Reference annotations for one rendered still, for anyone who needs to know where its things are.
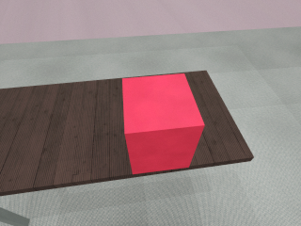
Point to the carton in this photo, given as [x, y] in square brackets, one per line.
[162, 123]

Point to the table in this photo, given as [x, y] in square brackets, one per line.
[72, 134]

